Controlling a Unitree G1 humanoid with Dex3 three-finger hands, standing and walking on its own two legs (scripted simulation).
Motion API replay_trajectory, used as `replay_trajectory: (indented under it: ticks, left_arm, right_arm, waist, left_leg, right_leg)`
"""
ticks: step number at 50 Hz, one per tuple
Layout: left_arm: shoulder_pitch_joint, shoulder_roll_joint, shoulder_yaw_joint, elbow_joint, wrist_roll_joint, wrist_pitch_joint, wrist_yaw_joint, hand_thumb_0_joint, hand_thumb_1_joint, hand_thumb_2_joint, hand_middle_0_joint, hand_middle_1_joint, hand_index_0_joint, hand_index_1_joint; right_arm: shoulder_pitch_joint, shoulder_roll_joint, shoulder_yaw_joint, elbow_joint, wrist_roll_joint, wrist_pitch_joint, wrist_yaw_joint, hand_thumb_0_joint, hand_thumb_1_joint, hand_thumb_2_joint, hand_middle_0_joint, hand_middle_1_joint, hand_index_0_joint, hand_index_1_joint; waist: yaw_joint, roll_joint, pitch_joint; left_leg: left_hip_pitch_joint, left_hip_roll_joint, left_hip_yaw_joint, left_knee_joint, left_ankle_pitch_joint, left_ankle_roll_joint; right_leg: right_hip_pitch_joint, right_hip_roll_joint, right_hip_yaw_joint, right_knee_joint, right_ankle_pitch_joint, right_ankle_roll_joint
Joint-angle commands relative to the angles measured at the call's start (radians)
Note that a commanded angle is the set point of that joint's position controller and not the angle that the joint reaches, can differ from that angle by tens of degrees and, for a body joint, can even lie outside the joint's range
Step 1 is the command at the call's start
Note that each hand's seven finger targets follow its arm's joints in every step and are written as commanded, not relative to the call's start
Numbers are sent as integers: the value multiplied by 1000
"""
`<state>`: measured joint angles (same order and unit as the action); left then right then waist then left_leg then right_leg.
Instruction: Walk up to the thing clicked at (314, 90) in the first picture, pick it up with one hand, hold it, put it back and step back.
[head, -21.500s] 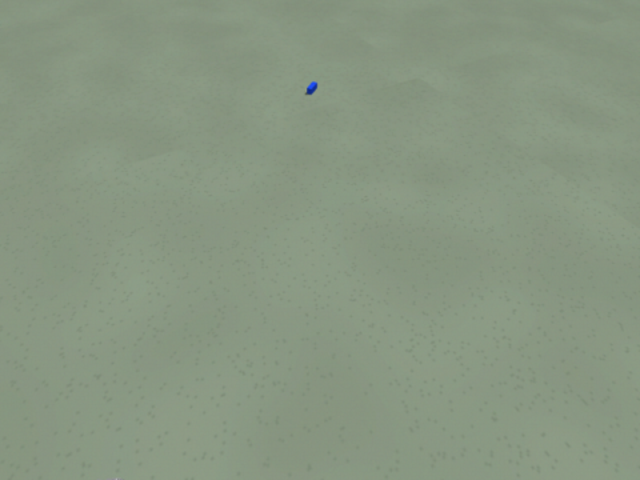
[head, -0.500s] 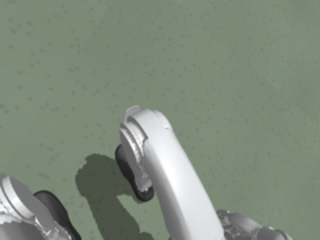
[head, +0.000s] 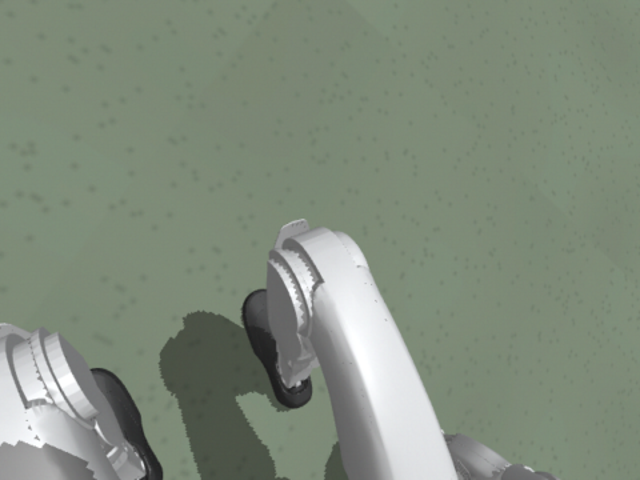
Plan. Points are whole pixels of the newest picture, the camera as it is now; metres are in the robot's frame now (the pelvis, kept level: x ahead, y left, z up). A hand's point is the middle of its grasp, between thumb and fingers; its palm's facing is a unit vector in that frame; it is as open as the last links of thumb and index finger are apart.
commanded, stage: rest palm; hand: left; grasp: from above
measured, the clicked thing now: out of the picture +0.48 +0.30 -0.31
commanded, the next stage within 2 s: close in 0.54 s
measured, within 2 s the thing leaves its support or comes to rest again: neither
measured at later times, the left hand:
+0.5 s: hand out of the picture +0.49 +0.26 -0.24, palm faces +0.05 -0.47 -0.88, open 13.0 cm
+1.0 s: hand out of the picture +0.48 +0.26 -0.26, palm faces +0.04 -0.50 -0.86, open 9.7 cm
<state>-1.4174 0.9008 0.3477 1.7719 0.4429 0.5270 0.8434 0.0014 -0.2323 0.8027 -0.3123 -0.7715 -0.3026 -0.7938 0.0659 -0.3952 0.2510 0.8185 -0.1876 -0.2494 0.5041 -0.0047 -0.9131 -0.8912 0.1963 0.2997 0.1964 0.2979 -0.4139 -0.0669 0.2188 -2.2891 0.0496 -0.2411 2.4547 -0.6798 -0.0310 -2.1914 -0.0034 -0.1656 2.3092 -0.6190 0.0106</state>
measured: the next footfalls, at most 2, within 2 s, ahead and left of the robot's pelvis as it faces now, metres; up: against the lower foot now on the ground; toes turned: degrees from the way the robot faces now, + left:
none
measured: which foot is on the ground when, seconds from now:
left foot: down 0.00-1.00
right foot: down 0.00-1.00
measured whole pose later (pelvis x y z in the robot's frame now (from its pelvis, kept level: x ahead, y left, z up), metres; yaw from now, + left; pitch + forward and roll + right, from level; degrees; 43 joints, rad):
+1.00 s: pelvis +0.01 +0.00 -0.02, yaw -2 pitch +26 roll -14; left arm -1.36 0.94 0.35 1.80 0.31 0.44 0.92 0.00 0.13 0.64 -0.56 -0.58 -0.56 -0.60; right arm 0.03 -0.45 0.36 0.68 -0.22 -0.22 0.53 0.00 -0.90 -0.89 0.20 0.30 0.20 0.30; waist -0.47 -0.11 0.31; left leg -2.29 0.03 -0.30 2.55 -0.73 -0.04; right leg -2.17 0.00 -0.20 2.37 -0.66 0.02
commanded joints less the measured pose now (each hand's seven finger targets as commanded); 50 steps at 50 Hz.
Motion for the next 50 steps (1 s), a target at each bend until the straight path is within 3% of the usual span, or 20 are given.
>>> replay_trajectory:
  ticks: [1, 2, 3, 5, 9, 10, 13, 15, 20, 24, 27, 31, 32, 34, 36, 40, 42, 47, 50]
  left_arm:
    - [-355, 81, -53, -81, 62, -13, 47, 0, -382, 891, -231, -790, -192, -834]
    - [-353, 97, -47, -65, 73, -10, 56, 0, -376, 893, -240, -791, -200, -836]
    - [-333, 87, -39, -46, 56, -8, 67, 0, -382, 891, -236, -788, -195, -833]
    - [-313, 117, -27, -18, 60, -7, 88, 0, -397, 899, -235, -789, -191, -838]
    - [-288, 153, -6, -34, -4, -14, 106, 0, -348, 864, -272, -750, -228, -799]
    - [-279, 174, -7, -36, 9, -15, 108, 0, -330, 844, -271, -751, -232, -794]
    - [-267, 191, 0, -68, -29, -29, 111, 0, -304, 825, -303, -721, -262, -766]
    - [-280, 236, 4, -90, -6, -34, 119, 0, -303, 818, -283, -742, -248, -781]
    - [-280, 259, 17, -140, -40, -45, 134, 0, -313, 826, -267, -764, -234, -802]
    - [-252, 220, 14, -127, -103, -52, 138, 0, -276, 803, -282, -765, -254, -797]
    - [-259, 206, 7, -126, -129, -54, 126, 0, -231, 786, -321, -737, -292, -770]
    - [-257, 224, 2, -114, -114, -56, 111, 0, -189, 792, -336, -750, -312, -779]
    - [-239, 223, -7, -98, -94, -54, 110, 0, -170, 810, -350, -762, -325, -790]
    - [-235, 208, -12, -85, -90, -57, 104, 0, -10, 842, -487, -748, -462, -776]
    - [-227, 205, -18, -62, -71, -61, 105, 0, 108, 799, -529, -721, -512, -741]
    - [-226, 179, -31, -59, -90, -68, 103, 0, 144, 653, -551, -608, -542, -620]
    - [-217, 173, -28, -54, -108, -71, 104, 0, 165, 625, -578, -565, -566, -581]
    - [-211, 186, -28, -64, -99, -85, 121, 0, 196, 571, -626, -489, -608, -511]
    - [-213, 175, -27, -66, -122, -97, 126, 0, 215, 502, -635, -447, -621, -464]
  right_arm:
    - [274, -337, -73, 69, -11, 1, 3, 0, -895, -900, 199, 300, 200, 300]
    - [282, -344, -78, 64, -9, 3, 4, 0, -896, -901, 199, 300, 200, 300]
    - [273, -347, -80, 34, -12, 6, 8, 0, -894, -900, 199, 300, 199, 300]
    - [271, -357, -80, 27, -23, 6, 10, 0, -898, -902, 199, 300, 199, 300]
    - [228, -357, -61, 5, -42, 10, 15, 0, -901, -903, 199, 300, 199, 300]
    - [240, -350, -51, 2, -41, 14, 16, 0, -897, -902, 200, 300, 200, 300]
    - [198, -356, -32, -36, -52, 20, 21, 0, -901, -903, 199, 300, 199, 300]
    - [203, -371, -39, -21, -49, 27, 21, 0, -901, -903, 199, 300, 200, 300]
    - [189, -384, -24, -47, -54, 35, 20, 0, -900, -904, 199, 300, 199, 300]
    - [201, -388, -2, -70, -59, 35, 28, 0, -900, -903, 199, 300, 199, 300]
    - [194, -397, 11, -71, -57, 37, 30, 0, -902, -903, 199, 300, 200, 300]
    - [190, -397, 22, -61, -48, 35, 29, 0, -899, -902, 200, 300, 200, 300]
    - [212, -396, 24, -63, -43, 35, 32, 0, -899, -902, 200, 300, 200, 300]
    - [195, -391, 27, -68, -41, 34, 30, 0, -888, -897, 200, 300, 200, 300]
    - [210, -397, 28, -69, -36, 34, 34, 0, -881, -894, 200, 300, 200, 300]
    - [183, -394, 29, -85, -39, 29, 35, 0, -877, -892, 200, 300, 200, 300]
    - [168, -396, 27, -87, -40, 28, 35, 0, -878, -892, 200, 300, 200, 300]
    - [180, -397, 34, -98, -37, 34, 35, 0, -878, -893, 200, 300, 200, 300]
    - [167, -410, 33, -104, -36, 35, 39, 0, -878, -894, 200, 300, 200, 300]
  waist:
    - [-137, 474, -666]
    - [-135, 478, -656]
    - [-129, 461, -639]
    - [-130, 418, -632]
    - [-122, 379, -615]
    - [-123, 381, -630]
    - [-128, 394, -647]
    - [-129, 424, -645]
    - [-144, 464, -662]
    - [-164, 437, -659]
    - [-177, 424, -657]
    - [-175, 403, -652]
    - [-174, 403, -667]
    - [-167, 399, -662]
    - [-174, 412, -653]
    - [-180, 407, -610]
    - [-174, 411, -596]
    - [-171, 446, -591]
    - [-177, 456, -591]
  left_leg:
    - [519, 8, 43, -260, 104, 21]
    - [508, 7, 39, -265, 105, 22]
    - [506, 7, 33, -255, 118, 24]
    - [493, 2, 35, -246, 121, 35]
    - [446, -11, 71, -208, 141, 55]
    - [430, -12, 75, -203, 139, 60]
    - [449, -13, 80, -189, 170, 56]
    - [447, -10, 74, -194, 144, 62]
    - [493, -8, 58, -183, 119, 61]
    - [473, -12, 61, -146, 141, 62]
    - [448, -16, 67, -137, 144, 59]
    - [414, -16, 69, -127, 132, 62]
    - [403, -13, 65, -140, 132, 58]
    - [412, -9, 60, -138, 148, 53]
    - [414, -7, 42, -145, 150, 51]
    - [426, -14, 36, -135, 134, 54]
    - [443, -16, 39, -139, 124, 50]
    - [468, -13, 29, -143, 131, 49]
    - [487, -15, 25, -136, 132, 46]
  right_leg:
    - [320, 48, -93, -235, 222, -8]
    - [323, 46, -94, -234, 225, -8]
    - [325, 41, -97, -220, 233, -6]
    - [348, 43, -102, -225, 241, 2]
    - [423, 42, -105, -224, 262, 27]
    - [434, 47, -95, -236, 264, 27]
    - [467, 42, -99, -217, 299, 31]
    - [462, 40, -104, -214, 284, 29]
    - [463, 39, -113, -204, 256, 21]
    - [492, 36, -111, -186, 268, 26]
    - [498, 35, -112, -185, 277, 31]
    - [486, 36, -109, -193, 275, 32]
    - [497, 46, -107, -198, 279, 28]
    - [484, 47, -113, -187, 295, 26]
    - [458, 49, -120, -175, 294, 17]
    - [422, 43, -130, -168, 270, 17]
    - [415, 42, -136, -162, 256, 17]
    - [390, 43, -133, -160, 259, 7]
    - [386, 37, -142, -143, 258, 7]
